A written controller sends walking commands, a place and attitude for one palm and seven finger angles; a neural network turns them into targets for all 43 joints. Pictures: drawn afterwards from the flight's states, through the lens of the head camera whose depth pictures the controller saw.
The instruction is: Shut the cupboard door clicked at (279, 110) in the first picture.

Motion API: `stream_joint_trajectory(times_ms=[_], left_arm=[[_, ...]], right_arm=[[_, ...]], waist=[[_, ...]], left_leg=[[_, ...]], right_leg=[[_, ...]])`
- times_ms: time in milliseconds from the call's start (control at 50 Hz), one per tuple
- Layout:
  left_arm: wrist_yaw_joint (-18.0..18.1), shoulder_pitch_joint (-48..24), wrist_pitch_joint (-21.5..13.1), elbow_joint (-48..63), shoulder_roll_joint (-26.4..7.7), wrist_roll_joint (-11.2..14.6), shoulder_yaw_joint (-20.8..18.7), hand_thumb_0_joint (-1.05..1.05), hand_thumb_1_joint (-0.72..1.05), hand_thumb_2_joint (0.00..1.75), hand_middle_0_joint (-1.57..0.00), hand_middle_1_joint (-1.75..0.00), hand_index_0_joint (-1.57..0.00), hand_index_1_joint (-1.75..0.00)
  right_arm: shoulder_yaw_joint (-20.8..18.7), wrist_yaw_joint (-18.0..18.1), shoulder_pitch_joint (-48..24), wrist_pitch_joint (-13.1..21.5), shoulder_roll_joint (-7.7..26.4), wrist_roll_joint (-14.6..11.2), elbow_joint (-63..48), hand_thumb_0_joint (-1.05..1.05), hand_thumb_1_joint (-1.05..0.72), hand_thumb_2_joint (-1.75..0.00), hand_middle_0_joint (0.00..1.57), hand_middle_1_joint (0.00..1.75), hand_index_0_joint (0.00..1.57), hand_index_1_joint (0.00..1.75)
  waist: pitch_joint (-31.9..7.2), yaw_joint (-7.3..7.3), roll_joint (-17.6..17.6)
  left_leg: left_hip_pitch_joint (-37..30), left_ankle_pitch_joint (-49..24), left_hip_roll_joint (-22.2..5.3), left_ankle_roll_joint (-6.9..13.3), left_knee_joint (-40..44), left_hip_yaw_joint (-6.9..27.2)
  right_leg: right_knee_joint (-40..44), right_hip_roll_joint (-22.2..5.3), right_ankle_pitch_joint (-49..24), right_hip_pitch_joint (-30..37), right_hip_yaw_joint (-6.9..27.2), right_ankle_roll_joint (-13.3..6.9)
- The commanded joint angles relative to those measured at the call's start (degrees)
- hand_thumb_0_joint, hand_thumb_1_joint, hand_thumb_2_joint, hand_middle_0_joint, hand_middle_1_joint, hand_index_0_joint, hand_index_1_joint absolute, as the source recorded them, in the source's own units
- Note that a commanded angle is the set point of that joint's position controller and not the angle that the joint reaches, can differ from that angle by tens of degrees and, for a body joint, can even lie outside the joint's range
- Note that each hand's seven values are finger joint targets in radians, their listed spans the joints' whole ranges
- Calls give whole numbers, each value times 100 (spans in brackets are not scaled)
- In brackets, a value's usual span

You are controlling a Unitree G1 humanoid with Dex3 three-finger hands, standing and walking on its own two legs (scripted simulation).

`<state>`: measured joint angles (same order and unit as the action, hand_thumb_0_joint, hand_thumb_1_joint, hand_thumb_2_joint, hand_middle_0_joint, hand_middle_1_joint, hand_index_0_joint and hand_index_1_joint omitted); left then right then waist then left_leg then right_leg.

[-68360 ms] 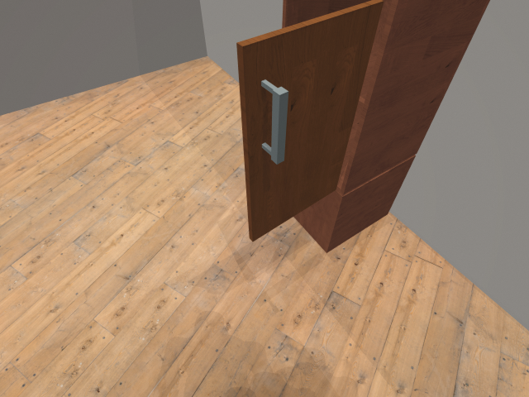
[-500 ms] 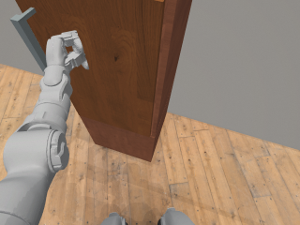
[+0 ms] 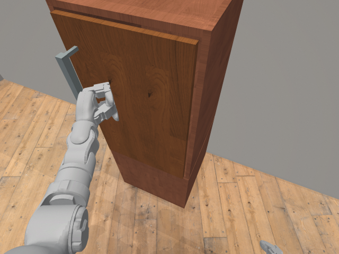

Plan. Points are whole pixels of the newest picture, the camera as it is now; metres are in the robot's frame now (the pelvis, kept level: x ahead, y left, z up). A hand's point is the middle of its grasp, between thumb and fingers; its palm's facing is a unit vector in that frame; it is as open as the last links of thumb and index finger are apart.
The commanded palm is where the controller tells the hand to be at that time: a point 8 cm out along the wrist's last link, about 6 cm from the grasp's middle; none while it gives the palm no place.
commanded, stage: draw the hand back to the body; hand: left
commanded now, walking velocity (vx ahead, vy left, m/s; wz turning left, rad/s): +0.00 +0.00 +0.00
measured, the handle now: (79, 78) +0.55 +0.25 +0.11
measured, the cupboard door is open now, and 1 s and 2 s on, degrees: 0 0 0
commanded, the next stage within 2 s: step back with the hand held close in 1.56 s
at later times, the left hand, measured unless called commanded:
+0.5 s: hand (73, 136) +0.32 +0.19 +0.15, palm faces +0.04 -1.00 -0.04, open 3.1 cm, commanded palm +0.28 +0.24 +0.15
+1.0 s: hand (6, 178) +0.23 +0.26 +0.17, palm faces +0.38 -0.87 -0.32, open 4.7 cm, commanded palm +0.18 +0.30 +0.19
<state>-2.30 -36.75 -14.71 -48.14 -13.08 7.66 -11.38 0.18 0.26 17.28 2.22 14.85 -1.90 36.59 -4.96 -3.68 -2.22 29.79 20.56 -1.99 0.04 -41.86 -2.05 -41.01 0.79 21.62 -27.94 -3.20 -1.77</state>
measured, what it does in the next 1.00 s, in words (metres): stands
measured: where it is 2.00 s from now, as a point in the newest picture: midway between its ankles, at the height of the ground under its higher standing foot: outside the picture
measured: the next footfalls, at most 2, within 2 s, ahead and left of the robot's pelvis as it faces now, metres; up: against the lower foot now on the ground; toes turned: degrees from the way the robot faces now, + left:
none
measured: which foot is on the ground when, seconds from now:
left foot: down 0.00-1.00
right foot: down 0.00-1.00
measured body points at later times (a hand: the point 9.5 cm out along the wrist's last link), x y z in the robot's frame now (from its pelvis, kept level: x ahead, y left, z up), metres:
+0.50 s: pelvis -0.01 +0.00 +0.01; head -0.03 -0.02 +0.46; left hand +0.31 +0.24 +0.16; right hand +0.16 -0.24 -0.08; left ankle +0.00 +0.12 -0.71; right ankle -0.01 -0.10 -0.71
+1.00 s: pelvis +0.00 +0.02 +0.03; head -0.03 -0.01 +0.48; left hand +0.20 +0.30 +0.19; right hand +0.18 -0.20 -0.06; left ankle +0.00 +0.12 -0.71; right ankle -0.01 -0.10 -0.71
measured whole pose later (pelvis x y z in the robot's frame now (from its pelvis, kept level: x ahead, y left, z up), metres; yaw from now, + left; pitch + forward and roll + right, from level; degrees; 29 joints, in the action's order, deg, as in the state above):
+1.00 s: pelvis +0.00 +0.02 +0.03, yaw +0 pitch -5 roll +0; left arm 4.9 16.5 -4.4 11.7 -17.7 3.9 -14.0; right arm 2.2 3.8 11.2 3.0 13.0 -1.0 36.4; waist 0.0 2.9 -4.1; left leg 5.5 13.1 0.1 1.2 -23.3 -2.9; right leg -22.9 -0.5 14.2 -3.9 -2.4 -0.3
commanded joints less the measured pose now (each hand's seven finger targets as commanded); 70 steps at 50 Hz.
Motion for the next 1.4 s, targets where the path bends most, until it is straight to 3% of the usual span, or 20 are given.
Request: stream_joint_trajectory(times_ms=[0,40,80,140,180,260,320,340,460,480,500,540,660,840,1000,1140,1160,1220,1260,1380], left_arm=[[-112,-2316,-394,1437,-1043,87,-175,0,90,90,-130,-150,-130,-150],[-200,-1782,-313,1741,-1124,143,-282,0,90,90,-130,-150,-130,-150],[-292,-1349,-161,2008,-1113,221,-281,0,90,90,-130,-150,-130,-150],[-392,-850,78,2522,-1003,341,-197,0,90,90,-130,-150,-130,-150],[-426,-563,183,3025,-1176,409,-331,0,90,90,-130,-150,-130,-150],[-508,-433,355,3652,-1323,496,-368,0,90,90,-130,-150,-130,-150],[-631,-210,470,4244,-1050,571,-70,0,90,90,-130,-150,-130,-150],[-650,-30,530,4312,-1192,611,-225,0,90,90,-130,-150,-130,-150],[-866,947,1017,4656,-1330,784,-467,0,90,90,-116,-135,-116,-135],[-252,1175,801,5351,-1466,168,-197,0,90,90,-113,-132,-113,-132],[44,1741,811,5262,-1194,88,-122,0,90,90,-111,-129,-111,-129],[346,2028,818,5506,-1125,-45,1,0,90,90,-105,-123,-105,-123],[740,2231,701,6254,-1447,-294,-284,0,90,90,-89,-105,-89,-105],[796,3935,685,6950,-1328,-320,-522,0,90,90,-64,-78,-64,-78],[831,4918,635,7662,-1645,-336,-1129,0,90,90,-42,-54,-42,-54],[894,5814,611,8211,-1797,-320,-1533,0,90,90,-23,-33,-23,-33],[903,5906,606,8224,-1835,-323,-1615,0,90,90,-20,-30,-20,-30],[895,5607,649,8011,-1610,-364,-1330,0,90,90,-20,-30,-20,-30],[925,5459,666,7940,-1603,-368,-1295,0,90,90,-20,-30,-20,-30],[970,5507,638,8124,-1703,-386,-1375,0,90,90,-20,-30,-20,-30]], right_arm=[[-283,66,299,178,746,-21,-539,0,-90,-90,20,30,20,30],[-260,51,155,167,730,-50,-672,0,-90,-90,20,30,20,30],[-245,55,11,136,725,-83,-807,0,-90,-90,20,30,20,30],[-212,72,-223,119,700,-138,-979,0,-90,-90,20,30,20,30],[-192,112,-366,114,698,-148,-1068,0,-90,-90,20,30,20,30],[-134,240,-643,175,677,-170,-1082,0,-90,-90,20,30,20,30],[-96,307,-816,294,645,-196,-1133,0,-90,-90,20,30,20,30],[-87,328,-859,343,642,-188,-1106,0,-90,-90,20,30,20,30],[-7,392,-1143,512,641,-229,-1142,0,-90,-90,20,30,20,30],[-32,433,-1254,477,474,-135,-1118,0,-90,-90,20,30,20,30],[-14,445,-1250,452,471,-97,-1096,0,-90,-90,20,30,20,30],[-5,457,-1312,396,487,-76,-1060,0,-90,-90,20,30,20,30],[42,500,-1444,364,446,1,-981,0,-90,-90,20,30,20,30],[-18,426,-1463,413,399,81,-971,0,-90,-90,20,30,20,30],[-75,386,-1467,423,405,111,-1011,0,-90,-90,20,30,20,30],[-122,391,-1399,537,355,120,-993,0,-90,-90,20,30,20,30],[-123,388,-1400,541,365,117,-992,0,-90,-90,20,30,20,30],[-140,420,-1389,570,419,118,-923,0,-90,-90,20,30,20,30],[-139,445,-1372,556,436,121,-913,0,-90,-90,20,30,20,30],[-124,473,-1422,587,381,145,-917,0,-90,-90,20,30,20,30]], waist=[[-2082,-45,111],[-2252,108,76],[-2075,153,367],[-1684,207,408],[-1648,291,430],[-1294,252,356],[-1301,232,50],[-1308,293,39],[-779,403,355],[-323,471,77],[-218,437,140],[-96,425,375],[-139,468,-109],[-43,594,-73],[20,698,2],[110,728,-359],[121,745,-161],[531,634,-85],[521,630,71],[199,713,-160]], left_leg=[[-1396,-1980,255,196,276,76],[-1462,-2313,264,199,297,50],[-1343,-2270,263,217,391,5],[-1319,-2118,266,236,537,-38],[-1372,-1956,274,243,654,-45],[-1513,-1554,261,253,843,-2],[-1823,-1548,259,260,918,20],[-1841,-1512,260,247,963,57],[-1750,-1194,264,241,1209,97],[-1886,-1111,243,210,1450,35],[-1922,-931,225,200,1546,59],[-2045,-894,177,216,1731,89],[-2475,-868,169,188,2122,92],[-2657,-1628,119,143,2221,113],[-2570,-1790,104,129,2180,139],[-2524,-2058,96,121,2080,117],[-2518,-2030,93,120,2076,133],[-2497,-1673,77,152,2124,126],[-2478,-1518,90,165,2165,143],[-2580,-1609,127,164,2148,153]], right_leg=[[418,91,-2804,726,232,98],[375,61,-3151,1013,223,88],[457,45,-3300,1199,227,122],[607,16,-3258,1273,219,150],[721,-1,-3120,1430,252,154],[965,-7,-2498,1362,261,149],[1056,11,-2324,1322,227,128],[1078,-2,-2265,1378,218,114],[1332,-35,-1801,1394,171,138],[1706,-162,-1518,1287,396,121],[1794,-162,-1220,1314,347,129],[1930,-136,-1062,1451,308,127],[2171,-93,-900,1757,239,85],[2143,-73,-1631,2174,149,61],[2120,-66,-1721,2212,113,70],[2074,-111,-1932,2239,124,76],[2089,-91,-1892,2186,99,84],[2246,-82,-1539,1831,116,106],[2225,-95,-1374,1846,106,111],[2183,-112,-1460,2092,141,84]])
